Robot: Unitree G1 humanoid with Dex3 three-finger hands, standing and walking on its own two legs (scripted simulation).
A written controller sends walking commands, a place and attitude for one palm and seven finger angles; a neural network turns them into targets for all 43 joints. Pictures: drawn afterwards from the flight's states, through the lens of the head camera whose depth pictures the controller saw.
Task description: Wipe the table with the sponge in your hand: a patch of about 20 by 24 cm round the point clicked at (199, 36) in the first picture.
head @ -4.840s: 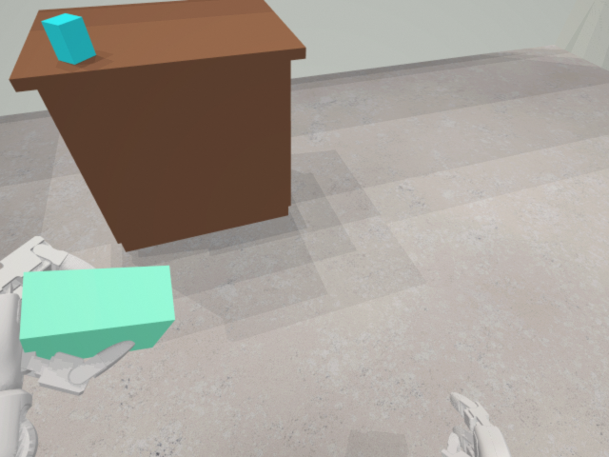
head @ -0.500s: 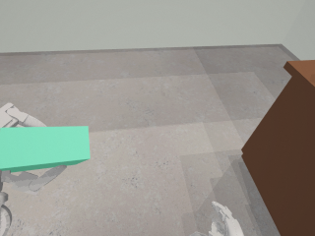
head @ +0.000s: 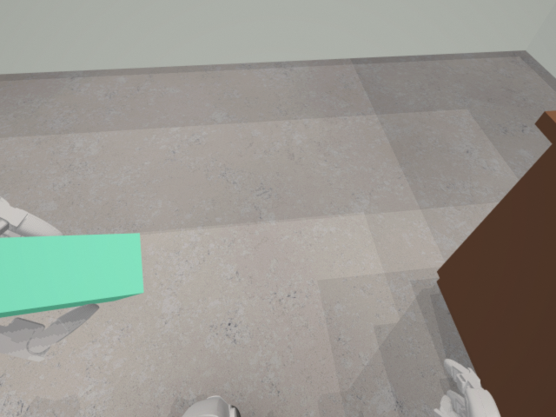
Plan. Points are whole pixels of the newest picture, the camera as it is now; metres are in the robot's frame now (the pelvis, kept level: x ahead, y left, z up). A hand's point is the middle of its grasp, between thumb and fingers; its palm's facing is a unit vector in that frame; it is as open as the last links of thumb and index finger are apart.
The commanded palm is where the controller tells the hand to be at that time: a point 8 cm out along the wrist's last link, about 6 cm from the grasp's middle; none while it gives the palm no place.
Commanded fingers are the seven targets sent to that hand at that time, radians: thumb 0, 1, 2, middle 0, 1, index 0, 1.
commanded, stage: walk to a spot facing it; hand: left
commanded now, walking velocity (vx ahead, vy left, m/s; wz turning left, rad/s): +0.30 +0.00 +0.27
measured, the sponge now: (83, 274) +0.23 +0.21 +0.17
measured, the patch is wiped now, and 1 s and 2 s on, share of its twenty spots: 0.00 0.00 0.00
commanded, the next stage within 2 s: turn to face it in 0.18 s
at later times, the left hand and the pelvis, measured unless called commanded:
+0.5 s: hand (122, 187) +0.34 +0.21 +0.16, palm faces +0.49 -0.73 -0.48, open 10.0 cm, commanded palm +0.28 +0.23 +0.18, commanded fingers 0.00 0.10 1.30 -1.20 -1.60 -1.20 -1.60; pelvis +0.13 -0.05 -0.01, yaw +1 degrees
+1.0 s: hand (177, 149) +0.41 +0.16 +0.16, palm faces +0.20 -0.88 -0.44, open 10.0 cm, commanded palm +0.37 +0.19 +0.18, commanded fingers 0.00 0.10 1.30 -1.20 -1.60 -1.20 -1.60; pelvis +0.14 -0.03 -0.01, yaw -16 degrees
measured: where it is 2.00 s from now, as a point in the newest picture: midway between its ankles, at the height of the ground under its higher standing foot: outside the picture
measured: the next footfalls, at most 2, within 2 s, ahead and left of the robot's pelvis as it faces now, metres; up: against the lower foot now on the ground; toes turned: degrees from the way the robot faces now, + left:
left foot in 0.04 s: +0.12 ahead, +0.13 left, +0.00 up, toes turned +11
right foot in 0.42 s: +0.22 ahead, -0.13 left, +0.00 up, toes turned -9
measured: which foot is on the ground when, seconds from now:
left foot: up 0.00-0.02, down 0.04-0.44, up 0.46-0.88, down 0.90-1.00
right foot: down 0.00-0.04, up 0.06-0.40, down 0.42-0.94, up 0.96-1.00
